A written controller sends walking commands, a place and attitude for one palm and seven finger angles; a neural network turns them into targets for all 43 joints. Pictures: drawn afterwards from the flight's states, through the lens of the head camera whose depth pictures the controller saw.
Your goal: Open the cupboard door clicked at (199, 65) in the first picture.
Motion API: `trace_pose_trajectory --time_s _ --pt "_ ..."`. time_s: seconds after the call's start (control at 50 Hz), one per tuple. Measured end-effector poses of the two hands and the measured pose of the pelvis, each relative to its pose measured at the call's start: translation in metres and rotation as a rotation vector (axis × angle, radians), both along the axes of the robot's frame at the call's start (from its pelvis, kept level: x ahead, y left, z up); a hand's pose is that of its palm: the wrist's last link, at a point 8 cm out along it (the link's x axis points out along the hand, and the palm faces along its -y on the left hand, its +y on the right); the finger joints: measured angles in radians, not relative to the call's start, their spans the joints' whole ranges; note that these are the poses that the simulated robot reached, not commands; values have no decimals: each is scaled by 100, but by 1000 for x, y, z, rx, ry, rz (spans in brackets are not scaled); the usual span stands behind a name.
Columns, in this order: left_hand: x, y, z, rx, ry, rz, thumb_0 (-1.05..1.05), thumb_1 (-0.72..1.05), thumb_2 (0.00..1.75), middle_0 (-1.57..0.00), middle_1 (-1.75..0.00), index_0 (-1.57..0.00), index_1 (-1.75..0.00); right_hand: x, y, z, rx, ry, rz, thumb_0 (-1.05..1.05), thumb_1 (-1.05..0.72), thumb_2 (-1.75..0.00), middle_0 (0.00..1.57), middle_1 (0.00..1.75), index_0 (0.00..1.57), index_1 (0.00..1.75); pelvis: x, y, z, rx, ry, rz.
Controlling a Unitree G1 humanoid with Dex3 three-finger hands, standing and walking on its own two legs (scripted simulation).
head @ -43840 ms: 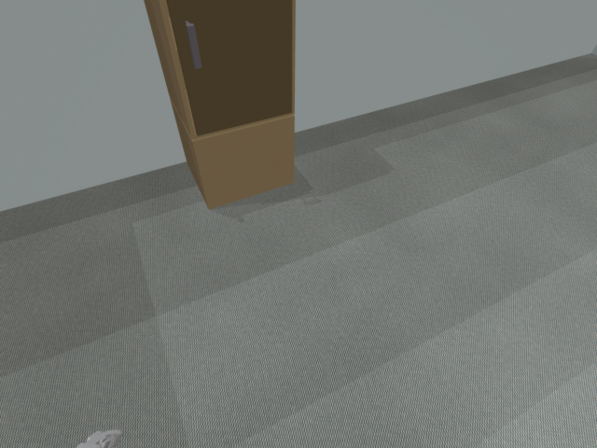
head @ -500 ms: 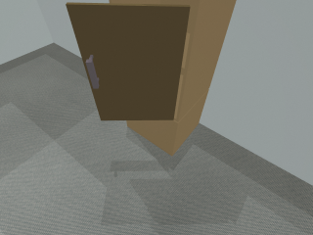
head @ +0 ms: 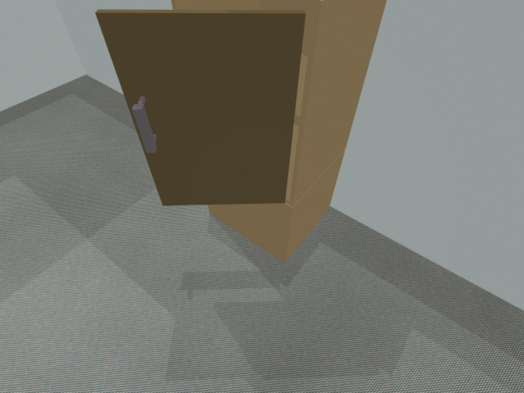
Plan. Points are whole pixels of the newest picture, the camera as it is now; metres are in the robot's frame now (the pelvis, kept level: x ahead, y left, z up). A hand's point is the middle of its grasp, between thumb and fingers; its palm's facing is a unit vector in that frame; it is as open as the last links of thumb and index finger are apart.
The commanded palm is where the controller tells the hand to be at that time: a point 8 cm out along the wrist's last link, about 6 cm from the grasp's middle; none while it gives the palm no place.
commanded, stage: look again from close up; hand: left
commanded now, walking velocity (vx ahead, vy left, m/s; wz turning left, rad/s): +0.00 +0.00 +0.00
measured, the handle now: (146, 124) +0.69 +0.33 +0.00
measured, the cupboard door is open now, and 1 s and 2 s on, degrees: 39 39 39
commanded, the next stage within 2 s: raise the hand with hooked fingers in 0.30 s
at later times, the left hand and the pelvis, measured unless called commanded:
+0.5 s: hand out of the picture +0.03 +0.18 -0.14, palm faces +0.17 -0.95 -0.27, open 7.3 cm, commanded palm +0.10 +0.21 -0.07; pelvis +0.00 -0.01 -0.01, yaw +0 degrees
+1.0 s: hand out of the picture +0.13 +0.20 -0.04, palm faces +0.22 -0.97 -0.09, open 9.7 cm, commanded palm +0.14 +0.25 -0.04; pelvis -0.05 -0.01 -0.10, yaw +3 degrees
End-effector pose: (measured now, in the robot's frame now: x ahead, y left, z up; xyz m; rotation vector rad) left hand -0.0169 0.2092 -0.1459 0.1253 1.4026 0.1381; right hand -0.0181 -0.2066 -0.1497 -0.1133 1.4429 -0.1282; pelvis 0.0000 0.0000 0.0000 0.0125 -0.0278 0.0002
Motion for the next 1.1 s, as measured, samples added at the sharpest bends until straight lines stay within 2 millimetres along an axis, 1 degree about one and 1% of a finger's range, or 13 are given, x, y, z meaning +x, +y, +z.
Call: trace_pose_trajectory --time_s 0.42,0.46,0.5,0.56,0.64,0.68,0.72,0.8,0.88,0.92,0.98,1.04,1.1 --pt "-16 -18 -1 -13 30 21 1 90 90 -20 -29 -20 -30 4 -8 -1 -5 -4 3 1 -92 -90 20 30 20 29 3 -7 -1 -3 7 -1" --pt "4 -9 12 22 -84 52 4 93 90 -20 -30 -20 -30 14 -16 2 -35 -98 10 2 -93 -90 20 30 20 29 1 -6 -3 -6 5 -9" --pt "30 18 37 130 -284 91 8 97 89 -21 -30 -21 -31 32 -27 6 -68 -235 4 2 -93 -90 20 30 20 29 0 -5 -6 0 9 4" --pt "84 37 84 193 -613 105 9 95 88 -21 -32 -20 -33 68 -41 11 -102 -423 19 2 -93 -90 20 30 20 29 -6 -2 -11 0 20 38" --pt "161 19 138 125 -1082 13 6 87 85 -20 -36 -20 -37 123 -54 24 -142 -680 80 2 -92 -90 20 30 20 29 -19 1 -24 -5 80 59" --pt "187 1 146 24 -1274 -25 5 81 84 -20 -39 -20 -39 147 -56 32 -155 -776 110 1 -92 -90 20 30 20 29 -25 0 -35 0 129 51" --pt "198 -15 142 -93 -1409 -53 4 76 82 -21 -41 -20 -42 166 -56 40 -162 -842 148 1 -91 -90 20 30 20 29 -31 -4 -48 7 171 36" --pt "182 -21 104 -174 -1427 -84 2 65 78 -22 -47 -22 -48 194 -52 47 -167 -906 218 1 -91 -90 20 30 20 29 -37 -11 -71 10 212 29" --pt "139 2 71 -84 -1250 -22 2 54 74 -23 -53 -23 -54 210 -37 41 -131 -924 251 1 -91 -90 20 30 20 29 -39 -13 -84 -7 219 40" --pt "121 19 73 -4 -1235 10 2 49 72 -24 -56 -23 -57 213 -27 33 -109 -920 264 1 -91 -90 20 30 20 29 -40 -13 -88 -22 224 46" --pt "112 38 96 93 -1345 6 2 42 69 -24 -60 -24 -61 208 -11 16 -74 -895 287 1 -91 -90 20 30 20 29 -44 -12 -93 -47 233 60" --pt "126 40 121 84 -1503 -75 2 35 66 -24 -65 -23 -65 194 3 -7 -38 -848 302 1 -90 -90 20 30 20 29 -52 -10 -99 -68 242 69" --pt "154 32 124 -23 -1532 -187 1 28 63 -24 -69 -24 -70 170 9 -25 -18 -782 272 1 -90 -90 21 30 21 30 -58 -8 -102 -74 253 64"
